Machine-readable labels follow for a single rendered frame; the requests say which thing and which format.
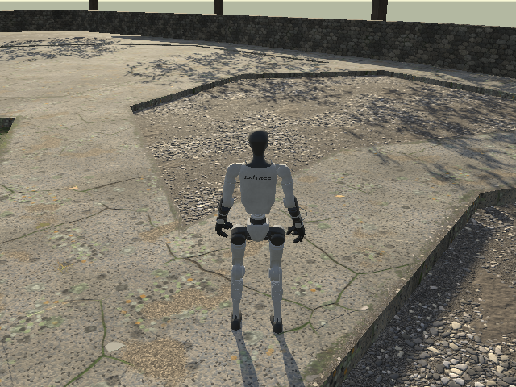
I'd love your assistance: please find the robot right thigh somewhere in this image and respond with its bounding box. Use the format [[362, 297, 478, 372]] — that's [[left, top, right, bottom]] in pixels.
[[268, 225, 285, 281]]

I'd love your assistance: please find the robot right forearm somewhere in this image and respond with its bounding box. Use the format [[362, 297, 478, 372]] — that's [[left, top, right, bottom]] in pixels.
[[288, 196, 303, 228]]

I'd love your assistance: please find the humanoid robot torso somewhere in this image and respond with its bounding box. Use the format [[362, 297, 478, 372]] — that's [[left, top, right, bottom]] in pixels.
[[239, 160, 277, 242]]

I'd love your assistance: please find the robot left forearm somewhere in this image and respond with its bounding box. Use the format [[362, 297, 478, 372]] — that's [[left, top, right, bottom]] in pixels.
[[216, 196, 230, 224]]

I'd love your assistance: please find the robot right hand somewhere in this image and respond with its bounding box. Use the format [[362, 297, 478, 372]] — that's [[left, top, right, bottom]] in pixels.
[[286, 225, 305, 243]]

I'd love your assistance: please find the robot left hand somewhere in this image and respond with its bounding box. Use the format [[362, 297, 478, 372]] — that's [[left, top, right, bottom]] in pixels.
[[215, 221, 233, 238]]

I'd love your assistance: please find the robot right upper arm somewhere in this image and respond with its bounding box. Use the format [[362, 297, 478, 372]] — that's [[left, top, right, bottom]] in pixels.
[[275, 164, 296, 208]]

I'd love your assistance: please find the robot left upper arm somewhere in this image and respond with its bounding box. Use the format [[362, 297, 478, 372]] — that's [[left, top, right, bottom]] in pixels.
[[222, 163, 242, 208]]

